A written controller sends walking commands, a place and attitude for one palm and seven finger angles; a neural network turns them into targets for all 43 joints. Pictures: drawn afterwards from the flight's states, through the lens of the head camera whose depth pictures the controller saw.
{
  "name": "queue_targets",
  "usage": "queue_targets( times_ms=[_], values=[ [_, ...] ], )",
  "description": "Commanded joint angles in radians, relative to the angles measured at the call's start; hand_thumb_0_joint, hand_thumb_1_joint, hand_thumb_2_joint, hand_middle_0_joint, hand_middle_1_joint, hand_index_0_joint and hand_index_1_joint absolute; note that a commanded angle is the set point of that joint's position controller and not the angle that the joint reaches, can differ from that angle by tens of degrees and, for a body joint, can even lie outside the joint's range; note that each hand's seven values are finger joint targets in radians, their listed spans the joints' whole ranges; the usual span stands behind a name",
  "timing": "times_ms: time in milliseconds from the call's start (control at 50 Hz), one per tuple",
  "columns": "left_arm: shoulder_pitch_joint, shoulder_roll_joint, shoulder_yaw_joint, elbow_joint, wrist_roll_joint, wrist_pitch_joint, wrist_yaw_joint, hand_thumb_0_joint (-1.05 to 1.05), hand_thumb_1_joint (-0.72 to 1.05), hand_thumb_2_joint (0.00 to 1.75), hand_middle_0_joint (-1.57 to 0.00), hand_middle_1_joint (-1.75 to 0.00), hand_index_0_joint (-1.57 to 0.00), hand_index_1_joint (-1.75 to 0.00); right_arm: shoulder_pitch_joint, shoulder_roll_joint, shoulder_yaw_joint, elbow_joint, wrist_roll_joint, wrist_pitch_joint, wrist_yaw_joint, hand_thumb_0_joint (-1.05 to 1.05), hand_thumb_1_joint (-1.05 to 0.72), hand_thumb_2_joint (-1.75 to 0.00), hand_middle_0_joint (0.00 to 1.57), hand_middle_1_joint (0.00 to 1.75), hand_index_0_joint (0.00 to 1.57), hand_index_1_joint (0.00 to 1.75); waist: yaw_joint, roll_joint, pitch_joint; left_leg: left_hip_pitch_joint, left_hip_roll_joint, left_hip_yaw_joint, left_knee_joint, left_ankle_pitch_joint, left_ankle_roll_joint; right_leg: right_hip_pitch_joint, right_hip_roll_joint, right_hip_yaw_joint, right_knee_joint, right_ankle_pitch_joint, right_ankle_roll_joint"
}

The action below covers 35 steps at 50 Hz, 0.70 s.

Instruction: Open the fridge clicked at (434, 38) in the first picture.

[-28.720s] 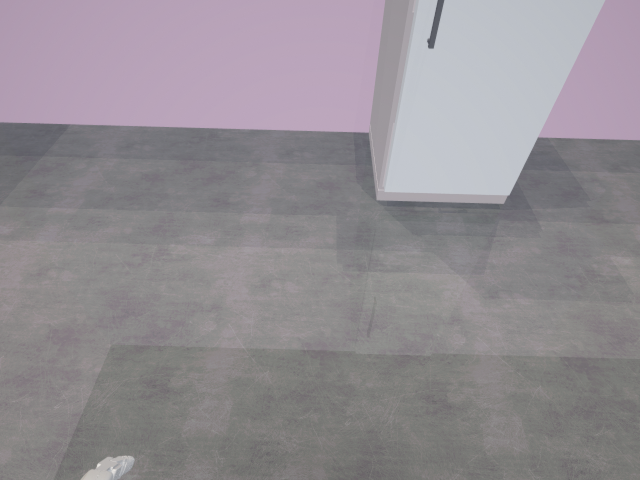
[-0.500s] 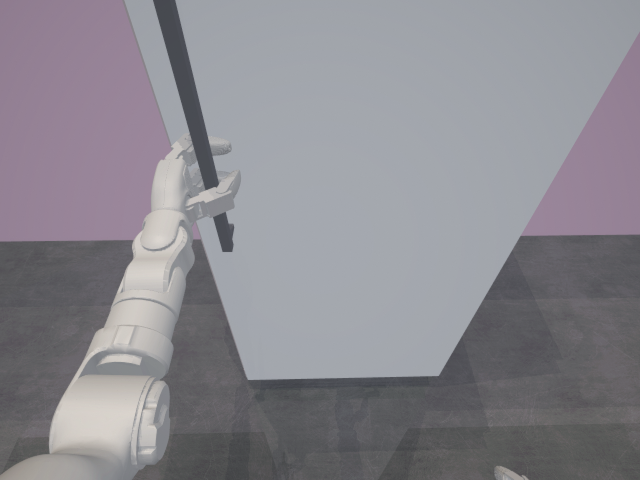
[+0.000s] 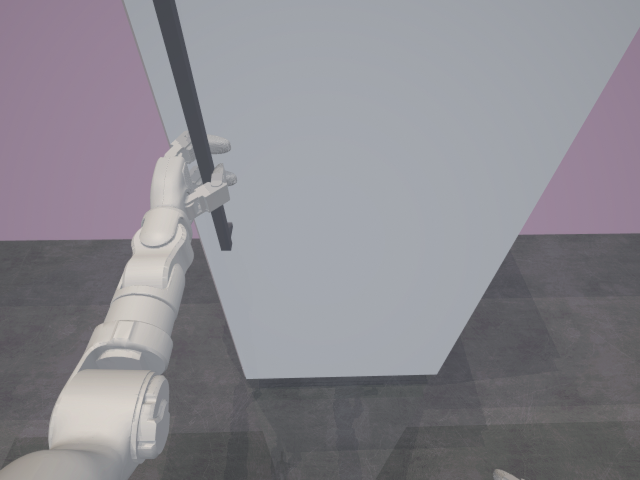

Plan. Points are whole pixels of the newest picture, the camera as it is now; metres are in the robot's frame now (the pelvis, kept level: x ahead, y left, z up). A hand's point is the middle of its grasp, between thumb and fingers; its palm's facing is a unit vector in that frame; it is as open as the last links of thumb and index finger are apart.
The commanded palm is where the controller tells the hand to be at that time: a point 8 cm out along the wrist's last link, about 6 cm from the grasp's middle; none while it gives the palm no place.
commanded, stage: grip the handle and tug to test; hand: left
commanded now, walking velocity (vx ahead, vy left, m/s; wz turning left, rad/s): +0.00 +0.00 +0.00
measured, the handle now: (201, 129) +0.49 +0.17 +0.20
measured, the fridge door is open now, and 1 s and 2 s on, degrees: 0 10 41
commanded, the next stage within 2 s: pull the door a little, standing still in 0.30 s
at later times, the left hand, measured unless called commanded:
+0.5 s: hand (222, 189) +0.44 +0.14 +0.15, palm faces +0.06 -1.00 +0.01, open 5.4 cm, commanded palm +0.39 +0.19 +0.14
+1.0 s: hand (222, 241) +0.35 +0.12 +0.15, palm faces +0.01 -1.00 -0.03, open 6.0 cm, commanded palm +0.32 +0.18 +0.15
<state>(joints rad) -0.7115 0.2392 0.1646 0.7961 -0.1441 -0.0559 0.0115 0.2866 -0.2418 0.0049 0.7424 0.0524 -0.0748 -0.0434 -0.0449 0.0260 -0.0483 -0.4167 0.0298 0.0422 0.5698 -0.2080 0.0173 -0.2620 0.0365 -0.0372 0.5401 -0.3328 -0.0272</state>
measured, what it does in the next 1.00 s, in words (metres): shifts its weight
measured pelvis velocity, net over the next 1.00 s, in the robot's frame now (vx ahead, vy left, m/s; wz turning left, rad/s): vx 0.07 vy -0.01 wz -0.06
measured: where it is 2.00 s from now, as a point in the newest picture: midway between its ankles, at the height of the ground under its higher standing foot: outside the picture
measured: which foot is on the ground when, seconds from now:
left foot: down 0.00-1.00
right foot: down 0.00-1.00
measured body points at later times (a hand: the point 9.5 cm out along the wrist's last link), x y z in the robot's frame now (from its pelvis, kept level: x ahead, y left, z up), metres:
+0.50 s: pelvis +0.03 +0.00 +0.01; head +0.03 -0.01 +0.46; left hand +0.43 +0.19 +0.15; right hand +0.15 -0.26 -0.10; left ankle +0.05 +0.11 -0.73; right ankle -0.03 -0.10 -0.73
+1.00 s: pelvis +0.07 -0.01 +0.01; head +0.04 -0.02 +0.46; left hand +0.34 +0.18 +0.15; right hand +0.22 -0.26 -0.07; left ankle +0.05 +0.11 -0.73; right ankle -0.03 -0.10 -0.72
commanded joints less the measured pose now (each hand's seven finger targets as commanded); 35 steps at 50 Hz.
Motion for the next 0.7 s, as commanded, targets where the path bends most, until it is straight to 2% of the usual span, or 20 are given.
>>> queue_targets(
  times_ms=[0,40,60,120,180,200,240,260,320,340,360,380,400,440,480,540,560,620,660,680],
  values=[
    [-0.400,0.095,-0.006,-0.285,-0.013,-0.073,-0.021,0.00,0.90,0.90,-0.45,-1.40,-0.45,-1.40,-0.037,-0.135,-0.050,-0.134,0.004,-0.045,-0.006,0.00,-0.90,-0.90,0.20,0.30,0.20,0.30,0.005,-0.014,-0.330,0.334,-0.014,-0.044,-0.033,0.204,0.012,-0.058,0.015,0.018,-0.086,0.315,0.011],
    [-0.365,0.110,0.009,-0.298,-0.016,-0.062,-0.025,0.00,0.90,0.90,-0.45,-1.40,-0.45,-1.40,-0.042,-0.136,-0.049,-0.138,0.006,-0.044,-0.006,0.00,-0.90,-0.90,0.20,0.30,0.20,0.30,0.012,-0.021,-0.321,0.320,-0.015,-0.036,-0.034,0.207,0.014,-0.043,0.015,0.021,-0.088,0.334,0.011],
    [-0.337,0.137,0.029,-0.296,-0.014,-0.059,-0.025,0.00,0.90,0.90,-0.45,-1.40,-0.45,-1.40,-0.040,-0.142,-0.050,-0.142,0.006,-0.039,-0.007,0.00,-0.90,-0.90,0.20,0.30,0.20,0.30,0.018,-0.029,-0.317,0.316,-0.015,-0.038,-0.036,0.214,0.014,-0.026,0.013,0.019,-0.087,0.337,0.010],
    [-0.313,0.113,0.018,-0.343,-0.022,-0.042,-0.032,0.00,0.90,0.90,-0.45,-1.40,-0.45,-1.40,-0.051,-0.135,-0.050,-0.153,0.009,-0.036,-0.008,0.00,-0.90,-0.90,0.20,0.30,0.20,0.30,0.016,-0.047,-0.312,0.318,-0.016,-0.028,-0.037,0.238,0.018,-0.013,0.014,0.023,-0.089,0.387,0.015],
    [-0.208,0.138,0.050,-0.384,-0.028,-0.017,-0.034,0.00,0.90,0.90,-0.45,-1.40,-0.45,-1.40,-0.066,-0.137,-0.051,-0.171,0.011,-0.029,-0.010,0.00,-0.90,-0.90,0.20,0.30,0.20,0.30,0.040,-0.043,-0.311,0.316,-0.015,-0.019,-0.045,0.266,0.017,0.023,0.011,0.025,-0.091,0.424,0.014],
    [-0.208,0.109,0.025,-0.420,-0.028,-0.010,-0.036,0.00,0.90,0.90,-0.45,-1.40,-0.45,-1.40,-0.071,-0.132,-0.049,-0.178,0.011,-0.029,-0.009,0.00,-0.90,-0.90,0.20,0.30,0.20,0.30,0.040,-0.024,-0.319,0.324,-0.018,-0.017,-0.045,0.281,0.017,0.031,0.010,0.024,-0.089,0.442,0.014],
    [-0.167,0.101,0.027,-0.435,-0.031,0.012,-0.036,0.00,0.90,0.90,-0.45,-1.40,-0.45,-1.40,-0.072,-0.131,-0.050,-0.178,0.012,-0.026,-0.008,0.00,-0.90,-0.90,0.20,0.30,0.20,0.30,0.038,-0.043,-0.299,0.330,-0.014,-0.015,-0.044,0.303,0.016,0.029,0.012,0.022,-0.092,0.467,0.016],
    [-0.118,0.102,0.031,-0.449,-0.031,0.022,-0.036,0.00,0.90,0.90,-0.45,-1.40,-0.45,-1.40,-0.075,-0.134,-0.052,-0.186,0.012,-0.023,-0.007,0.00,-0.90,-0.90,0.20,0.30,0.20,0.30,0.051,-0.030,-0.300,0.335,-0.014,-0.012,-0.044,0.318,0.015,0.044,0.011,0.021,-0.092,0.473,0.014],
    [-0.134,0.085,0.015,-0.528,-0.026,0.049,-0.029,0.00,0.90,0.90,-0.45,-1.40,-0.45,-1.40,-0.087,-0.127,-0.052,-0.193,0.012,-0.017,-0.007,0.00,-0.90,-0.90,0.20,0.30,0.20,0.30,0.042,-0.005,-0.310,0.365,-0.012,-0.011,-0.044,0.360,0.014,0.040,0.011,0.022,-0.092,0.508,0.015],
    [-0.094,0.097,0.033,-0.522,-0.026,0.063,-0.026,0.00,0.90,0.90,-0.45,-1.40,-0.45,-1.40,-0.083,-0.129,-0.053,-0.192,0.011,-0.014,-0.009,0.00,-0.90,-0.90,0.20,0.30,0.20,0.30,0.046,-0.030,-0.309,0.364,-0.009,-0.013,-0.044,0.372,0.013,0.046,0.013,0.019,-0.092,0.514,0.015],
    [-0.081,0.110,0.038,-0.541,-0.022,0.071,-0.024,0.00,0.90,0.90,-0.45,-1.40,-0.45,-1.40,-0.083,-0.134,-0.053,-0.195,0.008,-0.009,-0.010,0.00,-0.90,-0.90,0.20,0.30,0.20,0.30,0.052,-0.009,-0.314,0.370,-0.009,-0.009,-0.045,0.400,0.011,0.065,0.009,0.020,-0.091,0.536,0.013],
    [-0.063,0.115,0.047,-0.569,-0.024,0.078,-0.023,0.00,0.90,0.90,-0.45,-1.40,-0.45,-1.40,-0.089,-0.131,-0.053,-0.201,0.009,-0.006,-0.009,0.00,-0.90,-0.90,0.20,0.30,0.20,0.30,0.055,-0.015,-0.321,0.376,-0.008,-0.010,-0.046,0.423,0.013,0.073,0.008,0.021,-0.089,0.562,0.013],
    [-0.111,0.146,0.062,-0.590,-0.019,0.082,-0.021,0.00,0.90,0.90,-0.45,-1.40,-0.45,-1.40,-0.089,-0.134,-0.052,-0.195,0.008,-0.001,-0.012,0.00,-0.90,-0.90,0.20,0.30,0.20,0.30,0.045,-0.023,-0.327,0.380,-0.009,-0.010,-0.043,0.436,0.012,0.076,0.006,0.023,-0.088,0.584,0.015],
    [-0.188,0.128,0.042,-0.551,-0.016,0.103,-0.019,0.00,0.90,0.90,-0.45,-1.40,-0.45,-1.40,-0.086,-0.132,-0.048,-0.180,0.007,0.008,-0.018,0.00,-0.90,-0.90,0.20,0.30,0.20,0.30,0.021,-0.035,-0.284,0.366,-0.011,-0.011,-0.042,0.405,0.013,0.046,0.007,0.025,-0.096,0.570,0.019],
    [-0.110,0.123,0.053,-0.562,-0.018,0.115,-0.020,0.00,0.90,0.90,-0.45,-1.40,-0.45,-1.40,-0.094,-0.130,-0.050,-0.192,0.006,0.013,-0.018,0.00,-0.90,-0.90,0.20,0.30,0.20,0.30,0.042,-0.024,-0.288,0.371,-0.010,-0.010,-0.047,0.429,0.012,0.066,0.004,0.024,-0.095,0.580,0.016],
    [-0.031,0.094,0.040,-0.624,-0.022,0.128,-0.023,0.00,0.90,0.90,-0.45,-1.40,-0.45,-1.40,-0.107,-0.124,-0.050,-0.208,0.004,0.018,-0.017,0.00,-0.90,-0.90,0.20,0.30,0.20,0.30,0.057,-0.009,-0.335,0.406,-0.011,-0.008,-0.044,0.488,0.008,0.094,0.002,0.021,-0.089,0.625,0.015],
    [0.012,0.106,0.049,-0.635,-0.022,0.131,-0.024,0.00,0.90,0.90,-0.45,-1.40,-0.45,-1.40,-0.107,-0.127,-0.051,-0.212,0.003,0.021,-0.017,0.00,-0.90,-0.90,0.20,0.30,0.20,0.30,0.069,0.004,-0.354,0.417,-0.011,-0.006,-0.043,0.514,0.007,0.115,0.000,0.023,-0.088,0.642,0.014],
    [0.103,0.084,0.034,-0.705,-0.030,0.139,-0.036,0.00,0.90,0.90,-0.45,-1.40,-0.45,-1.40,-0.125,-0.120,-0.048,-0.232,0.005,0.027,-0.014,0.00,-0.90,-0.90,0.20,0.30,0.20,0.30,0.076,-0.036,-0.355,0.421,-0.007,-0.003,-0.049,0.551,0.009,0.146,-0.003,0.022,-0.086,0.707,0.019],
    [0.192,0.094,0.044,-0.751,-0.035,0.147,-0.042,0.00,0.90,0.90,-0.45,-1.40,-0.45,-1.40,-0.134,-0.122,-0.050,-0.251,0.005,0.030,-0.014,0.00,-0.90,-0.90,0.20,0.30,0.20,0.30,0.092,-0.047,-0.368,0.419,-0.006,0.002,-0.053,0.576,0.009,0.186,-0.007,0.022,-0.083,0.747,0.022],
    [0.234,0.075,0.030,-0.775,-0.041,0.153,-0.050,0.00,0.90,0.90,-0.45,-1.40,-0.45,-1.40,-0.150,-0.116,-0.045,-0.260,0.007,0.033,-0.012,0.00,-0.90,-0.90,0.20,0.30,0.20,0.30,0.092,-0.047,-0.336,0.404,-0.007,0.008,-0.059,0.559,0.011,0.182,-0.011,0.023,-0.087,0.765,0.026]
  ],
)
